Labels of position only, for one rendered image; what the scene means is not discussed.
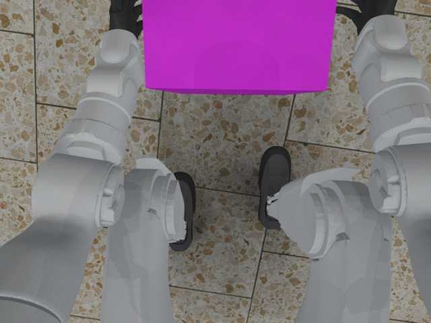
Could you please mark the carton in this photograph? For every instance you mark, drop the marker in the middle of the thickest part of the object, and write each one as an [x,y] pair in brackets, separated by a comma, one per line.
[249,47]

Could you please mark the right robot upper arm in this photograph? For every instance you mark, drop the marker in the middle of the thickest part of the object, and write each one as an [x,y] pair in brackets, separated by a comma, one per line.
[400,184]

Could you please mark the robot right shin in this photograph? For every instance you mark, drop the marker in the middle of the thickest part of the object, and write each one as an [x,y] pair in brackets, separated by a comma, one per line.
[289,196]

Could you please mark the robot left hand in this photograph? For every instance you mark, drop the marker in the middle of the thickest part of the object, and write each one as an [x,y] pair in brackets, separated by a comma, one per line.
[124,15]

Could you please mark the robot right hand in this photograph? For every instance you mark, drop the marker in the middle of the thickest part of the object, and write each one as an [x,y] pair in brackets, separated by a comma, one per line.
[369,9]

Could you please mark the left robot upper arm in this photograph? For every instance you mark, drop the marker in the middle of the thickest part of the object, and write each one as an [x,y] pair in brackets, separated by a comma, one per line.
[42,269]

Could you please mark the right robot forearm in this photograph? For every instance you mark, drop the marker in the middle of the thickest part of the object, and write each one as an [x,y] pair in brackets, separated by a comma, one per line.
[396,97]

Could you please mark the left robot forearm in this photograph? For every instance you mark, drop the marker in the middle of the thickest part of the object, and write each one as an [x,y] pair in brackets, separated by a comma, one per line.
[105,109]

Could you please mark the right robot foot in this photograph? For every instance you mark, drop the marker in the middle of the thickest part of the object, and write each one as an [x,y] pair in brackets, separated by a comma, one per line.
[274,173]

